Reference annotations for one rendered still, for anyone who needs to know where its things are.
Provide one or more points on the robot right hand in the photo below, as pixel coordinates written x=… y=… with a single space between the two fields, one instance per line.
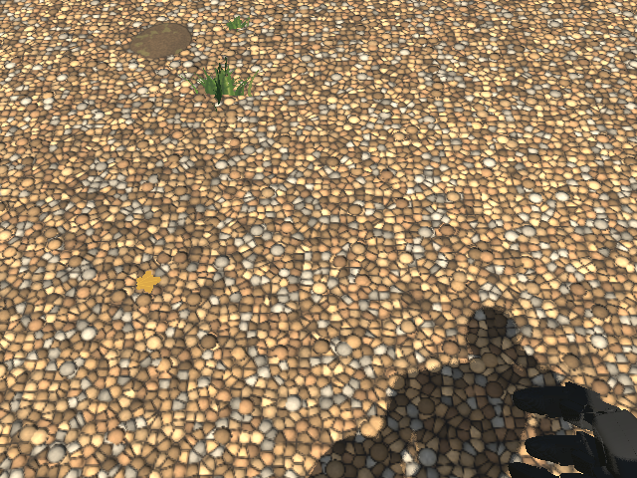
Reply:
x=611 y=453

